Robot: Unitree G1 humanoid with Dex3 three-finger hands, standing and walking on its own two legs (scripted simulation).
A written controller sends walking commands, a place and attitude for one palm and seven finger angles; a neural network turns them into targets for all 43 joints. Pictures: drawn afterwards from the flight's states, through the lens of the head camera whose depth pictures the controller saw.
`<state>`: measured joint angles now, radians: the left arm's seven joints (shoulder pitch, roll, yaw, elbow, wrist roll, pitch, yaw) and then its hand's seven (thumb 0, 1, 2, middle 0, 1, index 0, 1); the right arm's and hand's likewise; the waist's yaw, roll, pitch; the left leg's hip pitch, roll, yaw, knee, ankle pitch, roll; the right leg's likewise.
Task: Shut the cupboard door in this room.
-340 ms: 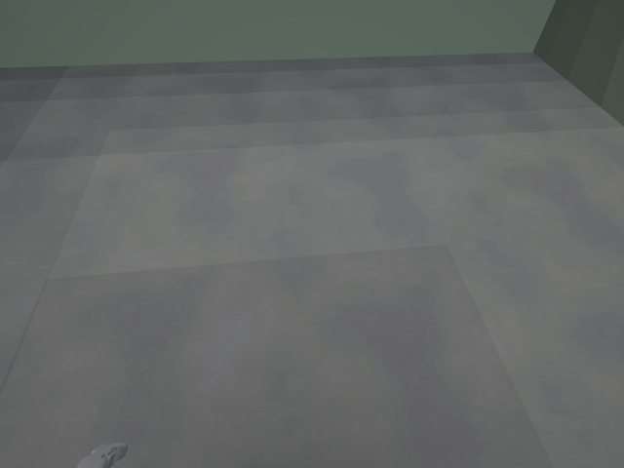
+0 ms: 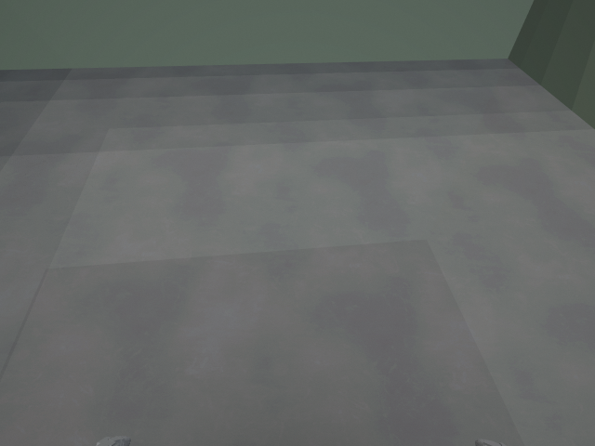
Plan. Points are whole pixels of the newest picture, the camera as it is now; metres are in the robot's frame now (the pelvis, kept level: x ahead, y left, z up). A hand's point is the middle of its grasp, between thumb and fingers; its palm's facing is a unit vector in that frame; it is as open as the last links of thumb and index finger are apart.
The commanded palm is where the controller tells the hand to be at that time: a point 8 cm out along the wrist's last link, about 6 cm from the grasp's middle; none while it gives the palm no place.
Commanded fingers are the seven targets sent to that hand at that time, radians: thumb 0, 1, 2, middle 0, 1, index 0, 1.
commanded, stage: stand and wait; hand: left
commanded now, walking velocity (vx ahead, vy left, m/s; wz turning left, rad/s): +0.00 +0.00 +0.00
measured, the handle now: out of the picture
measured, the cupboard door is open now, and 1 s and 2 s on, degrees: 81 81 81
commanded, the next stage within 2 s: turn or walk to find it in 0.56 s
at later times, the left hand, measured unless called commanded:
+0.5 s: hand out of the picture +0.05 +0.24 -0.15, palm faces -0.04 -0.94 -0.34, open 7.4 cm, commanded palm none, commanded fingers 0.00 0.90 0.90 -0.20 -0.30 -0.20 -0.30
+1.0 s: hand out of the picture +0.01 +0.22 -0.19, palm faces +0.06 -0.97 -0.23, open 7.4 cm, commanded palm none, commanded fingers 0.00 0.90 0.90 -0.20 -0.30 -0.20 -0.30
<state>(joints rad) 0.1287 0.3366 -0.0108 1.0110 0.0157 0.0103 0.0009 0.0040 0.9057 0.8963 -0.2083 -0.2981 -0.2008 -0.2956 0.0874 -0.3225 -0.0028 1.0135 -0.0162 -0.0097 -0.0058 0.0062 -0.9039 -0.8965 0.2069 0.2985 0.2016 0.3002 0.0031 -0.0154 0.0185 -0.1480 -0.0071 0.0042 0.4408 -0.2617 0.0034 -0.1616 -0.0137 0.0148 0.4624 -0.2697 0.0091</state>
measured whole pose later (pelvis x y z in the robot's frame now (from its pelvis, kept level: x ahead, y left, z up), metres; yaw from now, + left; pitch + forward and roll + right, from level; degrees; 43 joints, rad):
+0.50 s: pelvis -0.03 -0.01 +0.00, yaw +0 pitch -3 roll +0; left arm 0.14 0.35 -0.01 1.09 0.01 0.00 0.00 0.00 0.91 0.90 -0.21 -0.30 -0.20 -0.30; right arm 0.14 -0.34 0.00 1.11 -0.01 -0.01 0.00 0.01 -0.91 -0.90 0.21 0.30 0.20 0.30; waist -0.01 0.00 0.03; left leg -0.15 0.01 0.00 0.38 -0.19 -0.01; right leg -0.16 0.00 0.01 0.40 -0.20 -0.01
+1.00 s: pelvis -0.04 +0.01 -0.01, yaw +5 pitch -1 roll +0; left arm 0.18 0.26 0.01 0.99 0.02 0.06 0.02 0.00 0.91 0.90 -0.21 -0.30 -0.20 -0.30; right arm 0.22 -0.20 -0.02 1.02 -0.02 0.03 0.01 0.01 -0.91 -0.90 0.20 0.30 0.20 0.30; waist -0.02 -0.05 0.07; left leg -0.32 -0.05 -0.06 0.59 -0.25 0.03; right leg -0.34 -0.04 -0.03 0.76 -0.43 0.03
